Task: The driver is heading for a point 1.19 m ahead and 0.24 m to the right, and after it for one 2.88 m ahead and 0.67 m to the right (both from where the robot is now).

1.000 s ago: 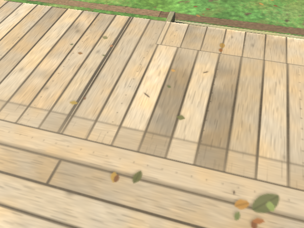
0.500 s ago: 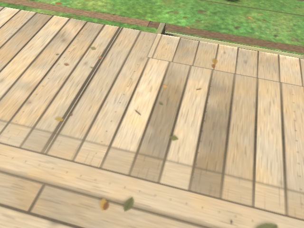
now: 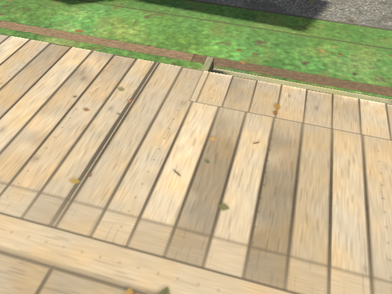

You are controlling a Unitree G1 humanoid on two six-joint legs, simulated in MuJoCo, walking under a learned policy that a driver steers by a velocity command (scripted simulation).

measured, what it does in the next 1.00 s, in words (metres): walks ahead, turning right: right foot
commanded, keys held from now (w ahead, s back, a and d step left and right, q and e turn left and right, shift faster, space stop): w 0.04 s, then w+e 0.64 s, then w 0.32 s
